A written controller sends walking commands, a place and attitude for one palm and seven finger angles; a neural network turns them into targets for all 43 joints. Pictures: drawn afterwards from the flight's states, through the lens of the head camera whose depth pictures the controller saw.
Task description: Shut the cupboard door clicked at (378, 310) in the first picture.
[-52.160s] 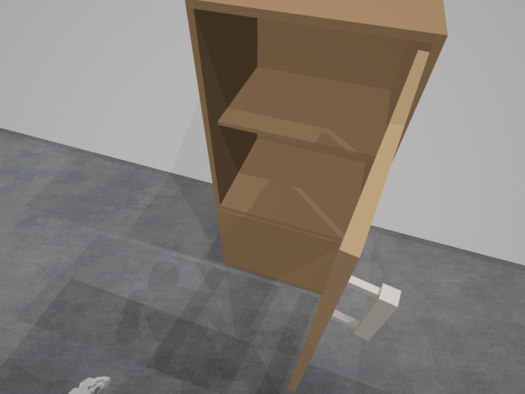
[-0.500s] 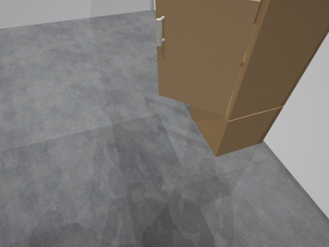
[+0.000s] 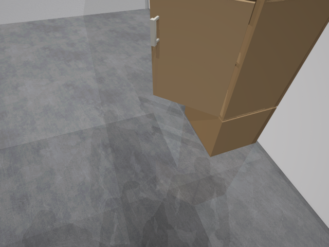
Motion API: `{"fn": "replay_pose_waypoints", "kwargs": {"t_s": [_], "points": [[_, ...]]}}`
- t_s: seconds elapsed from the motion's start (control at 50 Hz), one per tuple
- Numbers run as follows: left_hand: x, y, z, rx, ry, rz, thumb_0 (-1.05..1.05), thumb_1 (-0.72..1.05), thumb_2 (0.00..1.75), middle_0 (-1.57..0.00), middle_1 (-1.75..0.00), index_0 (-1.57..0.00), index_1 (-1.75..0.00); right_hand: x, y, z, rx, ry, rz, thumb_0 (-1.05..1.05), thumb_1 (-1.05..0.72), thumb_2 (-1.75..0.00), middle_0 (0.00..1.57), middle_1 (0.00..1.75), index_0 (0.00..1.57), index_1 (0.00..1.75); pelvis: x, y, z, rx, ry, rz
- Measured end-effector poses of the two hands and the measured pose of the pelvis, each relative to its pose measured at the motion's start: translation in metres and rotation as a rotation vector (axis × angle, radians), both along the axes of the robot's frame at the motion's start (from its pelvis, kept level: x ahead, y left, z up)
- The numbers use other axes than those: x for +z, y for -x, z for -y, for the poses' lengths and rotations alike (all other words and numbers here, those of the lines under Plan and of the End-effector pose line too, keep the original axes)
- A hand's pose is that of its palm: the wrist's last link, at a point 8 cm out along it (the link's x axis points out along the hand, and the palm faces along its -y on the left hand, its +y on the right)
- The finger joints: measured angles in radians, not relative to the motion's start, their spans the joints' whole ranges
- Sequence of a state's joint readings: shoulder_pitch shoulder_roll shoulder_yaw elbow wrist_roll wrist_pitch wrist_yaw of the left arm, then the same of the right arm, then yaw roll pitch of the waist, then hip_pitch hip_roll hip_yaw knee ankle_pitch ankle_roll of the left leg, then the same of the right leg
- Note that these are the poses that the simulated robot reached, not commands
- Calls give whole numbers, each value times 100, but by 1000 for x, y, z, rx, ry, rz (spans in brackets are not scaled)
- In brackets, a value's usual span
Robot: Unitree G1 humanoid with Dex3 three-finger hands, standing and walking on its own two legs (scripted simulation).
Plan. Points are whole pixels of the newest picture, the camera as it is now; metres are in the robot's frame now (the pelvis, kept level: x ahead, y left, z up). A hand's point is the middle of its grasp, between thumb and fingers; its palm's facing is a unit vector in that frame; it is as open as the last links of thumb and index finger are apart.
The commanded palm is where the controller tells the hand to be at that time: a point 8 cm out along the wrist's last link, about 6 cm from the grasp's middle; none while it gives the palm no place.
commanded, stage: look to check the result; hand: left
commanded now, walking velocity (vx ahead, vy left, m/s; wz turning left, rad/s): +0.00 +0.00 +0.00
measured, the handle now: (155, 31) +0.99 +0.08 +0.07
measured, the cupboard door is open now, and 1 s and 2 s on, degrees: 44 44 44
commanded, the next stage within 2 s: walk to a spot facing it in 0.46 s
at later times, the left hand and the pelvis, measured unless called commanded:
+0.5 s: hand out of the picture +0.01 +0.16 -0.18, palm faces +0.01 -0.98 -0.20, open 7.4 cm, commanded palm none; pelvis +0.02 -0.01 +0.00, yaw +0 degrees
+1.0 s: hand out of the picture +0.03 +0.22 -0.21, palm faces +0.21 -0.95 -0.22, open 7.4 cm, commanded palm none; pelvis +0.03 +0.01 -0.03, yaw +12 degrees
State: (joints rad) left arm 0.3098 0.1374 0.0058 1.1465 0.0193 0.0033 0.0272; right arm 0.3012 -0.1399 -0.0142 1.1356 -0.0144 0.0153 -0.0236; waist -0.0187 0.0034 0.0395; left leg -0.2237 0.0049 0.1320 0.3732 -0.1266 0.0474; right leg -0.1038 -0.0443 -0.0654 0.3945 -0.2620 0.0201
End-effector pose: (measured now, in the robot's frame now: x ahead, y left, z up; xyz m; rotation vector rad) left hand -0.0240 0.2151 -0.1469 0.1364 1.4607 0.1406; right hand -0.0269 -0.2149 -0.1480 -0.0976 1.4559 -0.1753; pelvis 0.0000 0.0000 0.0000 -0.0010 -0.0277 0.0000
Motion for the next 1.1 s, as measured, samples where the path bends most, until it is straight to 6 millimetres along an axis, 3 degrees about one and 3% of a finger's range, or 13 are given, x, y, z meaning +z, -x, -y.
{"fn": "replay_pose_waypoints", "kwargs": {"t_s": [0.24, 0.58, 0.74, 0.84, 0.96, 1.1], "points": [[4, -3, -6, 0, -31, -29, 0, 91, 90, -20, -29, -20, -30, -1, -15, 7, 9, -1, -2, 1, -91, -90, 20, 30, 20, 30, 0, -9, 5, -2, -3, -4], [2, -41, 2, -10, -20, 35, 0, 91, 90, -20, -30, -20, -30, 5, -64, 30, 50, 42, 73, 1, -91, -90, 20, 30, 20, 30, 1, -25, 13, 5, -5, -7], [-2, -49, 0, 31, -40, 59, 0, 90, 90, -20, -30, -20, -30, 0, -76, 32, 79, 36, 67, 1, -91, -90, 20, 30, 20, 30, -4, -28, 16, 46, -3, -13], [-12, -45, -11, 97, -50, 84, 0, 90, 90, -21, -30, -21, -30, -7, -84, 29, 126, 42, 33, 1, -91, -90, 20, 30, 20, 30, -14, -27, 11, 110, 18, -4], [-32, -38, -38, 174, -50, 91, 1, 90, 90, -21, -30, -21, -30, -10, -114, 19, 208, 84, 76, 1, -91, -90, 20, 30, 20, 30, -29, -29, -8, 193, 13, 1], [-4, -53, -64, 213, -92, 160, 1, 91, 90, -20, -30, -20, -30, 8, -138, 11, 309, 95, 93, 1, -91, -90, 20, 30, 20, 30, -11, -23, -13, 267, 24, -42]]}}
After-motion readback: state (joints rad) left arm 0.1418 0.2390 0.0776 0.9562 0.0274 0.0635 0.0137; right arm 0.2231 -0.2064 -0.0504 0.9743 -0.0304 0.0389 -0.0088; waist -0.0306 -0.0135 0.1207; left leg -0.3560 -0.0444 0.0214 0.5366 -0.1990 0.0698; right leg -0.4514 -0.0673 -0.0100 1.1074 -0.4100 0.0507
